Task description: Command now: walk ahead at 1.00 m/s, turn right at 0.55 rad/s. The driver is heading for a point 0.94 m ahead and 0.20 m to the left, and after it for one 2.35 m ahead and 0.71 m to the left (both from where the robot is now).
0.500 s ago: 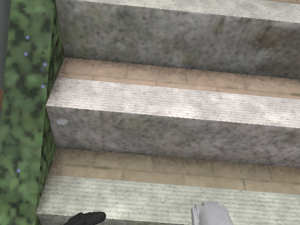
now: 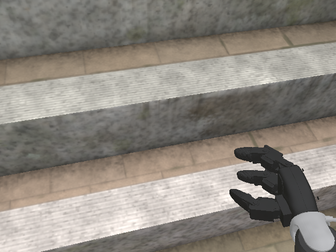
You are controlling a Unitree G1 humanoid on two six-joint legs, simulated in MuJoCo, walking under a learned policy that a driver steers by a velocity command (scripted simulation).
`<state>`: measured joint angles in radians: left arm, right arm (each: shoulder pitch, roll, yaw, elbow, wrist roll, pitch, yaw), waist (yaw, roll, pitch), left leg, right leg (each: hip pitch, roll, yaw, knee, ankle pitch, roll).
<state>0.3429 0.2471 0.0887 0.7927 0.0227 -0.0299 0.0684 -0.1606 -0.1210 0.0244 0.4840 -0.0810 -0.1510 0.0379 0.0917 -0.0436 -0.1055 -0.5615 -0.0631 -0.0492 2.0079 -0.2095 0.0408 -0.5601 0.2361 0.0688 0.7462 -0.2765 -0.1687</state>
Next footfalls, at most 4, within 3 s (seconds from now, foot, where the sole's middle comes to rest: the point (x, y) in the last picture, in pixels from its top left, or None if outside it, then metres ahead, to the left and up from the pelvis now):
0.34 left None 0.23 0.12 -0.53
0.80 right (289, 191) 0.53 -0.27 -0.32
1.28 left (242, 150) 0.61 -0.13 -0.26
1.52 right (257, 56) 0.83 -0.15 -0.11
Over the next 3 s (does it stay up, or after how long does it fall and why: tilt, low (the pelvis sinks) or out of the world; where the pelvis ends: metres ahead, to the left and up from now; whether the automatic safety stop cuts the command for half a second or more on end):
stays up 0.79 -0.02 0.66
